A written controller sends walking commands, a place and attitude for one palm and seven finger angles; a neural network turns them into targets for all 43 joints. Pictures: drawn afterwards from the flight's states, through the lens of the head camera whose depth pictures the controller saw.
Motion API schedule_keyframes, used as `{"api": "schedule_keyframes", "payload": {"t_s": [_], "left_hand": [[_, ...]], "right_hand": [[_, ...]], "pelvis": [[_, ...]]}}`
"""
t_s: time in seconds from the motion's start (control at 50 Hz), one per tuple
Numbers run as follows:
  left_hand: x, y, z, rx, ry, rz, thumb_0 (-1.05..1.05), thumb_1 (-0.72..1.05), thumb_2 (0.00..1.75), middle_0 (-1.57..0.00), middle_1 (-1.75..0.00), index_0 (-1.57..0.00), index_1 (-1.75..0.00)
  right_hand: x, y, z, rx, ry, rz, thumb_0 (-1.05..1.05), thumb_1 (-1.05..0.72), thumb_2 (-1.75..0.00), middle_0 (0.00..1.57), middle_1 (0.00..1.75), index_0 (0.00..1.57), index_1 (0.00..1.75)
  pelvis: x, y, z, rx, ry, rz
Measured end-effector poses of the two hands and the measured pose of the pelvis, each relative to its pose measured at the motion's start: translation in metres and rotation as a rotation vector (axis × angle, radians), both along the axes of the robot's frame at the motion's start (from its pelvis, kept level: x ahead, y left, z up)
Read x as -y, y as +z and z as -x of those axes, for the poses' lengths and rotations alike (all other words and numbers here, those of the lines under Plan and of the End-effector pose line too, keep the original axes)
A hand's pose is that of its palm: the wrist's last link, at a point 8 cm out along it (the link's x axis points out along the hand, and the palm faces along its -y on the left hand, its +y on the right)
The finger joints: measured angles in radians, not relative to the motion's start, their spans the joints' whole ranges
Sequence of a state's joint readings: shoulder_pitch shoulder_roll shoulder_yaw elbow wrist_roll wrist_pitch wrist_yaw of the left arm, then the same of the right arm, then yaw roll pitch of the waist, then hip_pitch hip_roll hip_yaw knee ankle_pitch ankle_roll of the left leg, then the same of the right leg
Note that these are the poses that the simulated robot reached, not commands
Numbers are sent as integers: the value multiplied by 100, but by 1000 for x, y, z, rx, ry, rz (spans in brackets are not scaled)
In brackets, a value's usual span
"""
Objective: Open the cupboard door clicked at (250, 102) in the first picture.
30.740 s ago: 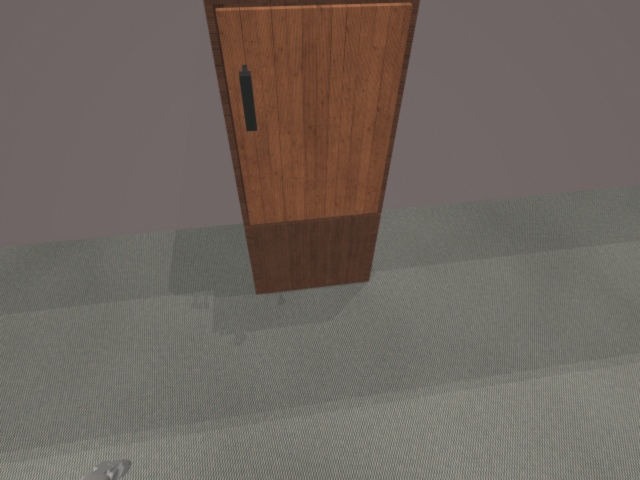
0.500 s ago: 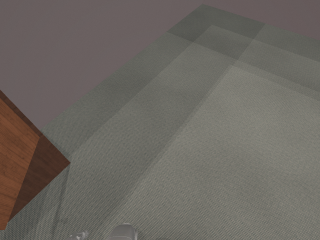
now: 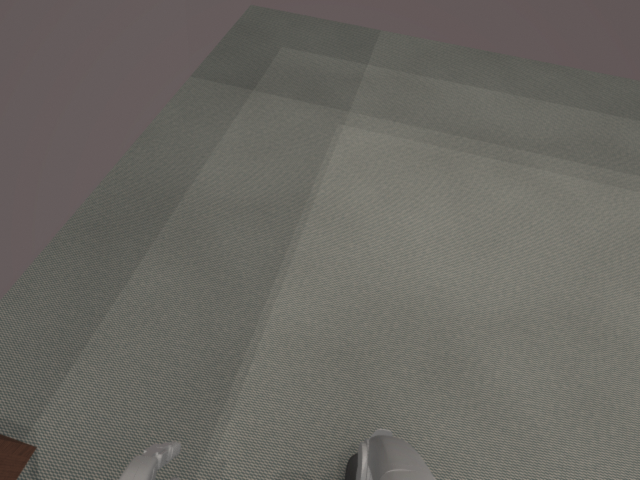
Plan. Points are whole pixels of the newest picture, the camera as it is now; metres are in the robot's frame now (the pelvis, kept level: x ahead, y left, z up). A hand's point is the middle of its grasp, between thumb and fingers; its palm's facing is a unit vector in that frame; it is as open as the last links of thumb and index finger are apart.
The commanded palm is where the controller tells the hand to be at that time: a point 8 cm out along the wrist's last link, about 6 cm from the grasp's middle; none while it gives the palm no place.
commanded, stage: walk to a spot facing it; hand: left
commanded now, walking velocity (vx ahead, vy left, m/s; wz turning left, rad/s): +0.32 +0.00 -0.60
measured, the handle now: out of the picture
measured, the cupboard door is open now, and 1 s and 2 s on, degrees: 38 38 38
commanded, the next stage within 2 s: turn to face it in 0.82 s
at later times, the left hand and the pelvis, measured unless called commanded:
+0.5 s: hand (230, 378) +0.27 +0.14 -0.16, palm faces -0.13 -0.96 -0.23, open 7.3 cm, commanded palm none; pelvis +0.24 -0.05 +0.00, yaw -13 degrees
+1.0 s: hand (319, 185) +0.68 +0.00 -0.16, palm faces -0.51 -0.83 -0.25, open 7.4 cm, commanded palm none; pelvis +0.47 -0.11 -0.01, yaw -29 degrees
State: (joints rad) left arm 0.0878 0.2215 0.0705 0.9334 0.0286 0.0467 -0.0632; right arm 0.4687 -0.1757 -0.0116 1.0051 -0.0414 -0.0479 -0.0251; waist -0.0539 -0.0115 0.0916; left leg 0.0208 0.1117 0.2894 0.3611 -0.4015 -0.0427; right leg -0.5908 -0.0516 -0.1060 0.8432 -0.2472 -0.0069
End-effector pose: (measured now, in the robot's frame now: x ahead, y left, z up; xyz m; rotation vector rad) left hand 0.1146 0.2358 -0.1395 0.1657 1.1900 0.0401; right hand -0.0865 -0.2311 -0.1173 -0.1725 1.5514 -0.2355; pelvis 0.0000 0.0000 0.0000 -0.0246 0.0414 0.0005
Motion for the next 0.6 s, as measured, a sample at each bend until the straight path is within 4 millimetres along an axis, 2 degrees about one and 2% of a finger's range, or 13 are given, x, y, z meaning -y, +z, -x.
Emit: {"api": "schedule_keyframes", "payload": {"t_s": [0.08,0.12,0.14,0.18,0.26,0.36,0.48,0.56,0.6], "left_hand": [[31,-5,-82,87,-88,-10,1,91,90,-19,-29,-19,-30],[43,-7,-110,145,-95,-22,0,91,90,-19,-29,-19,-30],[47,-6,-118,152,-93,-27,0,91,90,-19,-29,-19,-30],[54,-1,-126,130,-92,-40,0,91,90,-19,-29,-19,-30],[63,9,-128,29,-114,-62,0,91,90,-20,-30,-19,-30],[55,18,-141,-48,-90,-96,-1,93,90,-20,-30,-20,-30],[50,13,-158,-143,-48,-99,0,92,90,-20,-30,-20,-30],[46,0,-175,-235,-32,-90,0,91,90,-20,-30,-20,-30],[43,-11,-190,-285,-39,-83,0,91,90,-20,-30,-20,-30]], "right_hand": [[4,-16,4,-93,-94,-39,0,-90,-90,20,30,20,29],[11,-26,-9,-114,-129,-60,1,-90,-90,20,30,20,29],[15,-29,-23,-104,-140,-62,1,-90,-90,20,30,20,29],[26,-31,-62,-38,-149,-57,1,-90,-90,20,30,20,29],[46,-25,-163,170,-137,-41,1,-90,-90,20,30,20,29],[62,-12,-279,373,-99,-38,1,-91,-90,19,30,20,29],[71,-6,-396,489,-50,-29,0,-90,-90,19,30,20,29],[70,-4,-470,544,-24,-11,1,-90,-90,19,30,20,29],[71,-7,-499,584,-24,17,0,-90,-90,20,30,20,29]], "pelvis": [[19,-17,-42,10,-45,-10],[30,-25,-61,21,-71,-28],[34,-24,-68,33,-79,-28],[40,-18,-83,46,-94,-26],[48,-1,-116,36,-138,-37],[54,8,-163,18,-179,-45],[53,4,-231,14,-219,-35],[49,-5,-283,15,-247,-36],[45,-15,-312,15,-276,-22]]}}
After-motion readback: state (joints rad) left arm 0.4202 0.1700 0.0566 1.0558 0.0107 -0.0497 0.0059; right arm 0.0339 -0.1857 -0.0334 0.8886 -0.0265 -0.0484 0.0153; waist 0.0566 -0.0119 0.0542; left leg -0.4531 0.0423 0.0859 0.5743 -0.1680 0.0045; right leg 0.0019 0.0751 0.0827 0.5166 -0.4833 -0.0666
